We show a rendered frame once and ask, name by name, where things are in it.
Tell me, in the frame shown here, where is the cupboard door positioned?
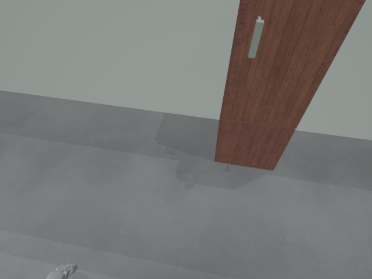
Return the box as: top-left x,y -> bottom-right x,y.
227,0 -> 361,128

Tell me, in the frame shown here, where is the left robot hand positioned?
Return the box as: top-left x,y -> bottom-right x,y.
46,263 -> 77,279

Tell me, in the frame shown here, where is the handle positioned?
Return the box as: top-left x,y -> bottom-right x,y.
248,16 -> 264,58

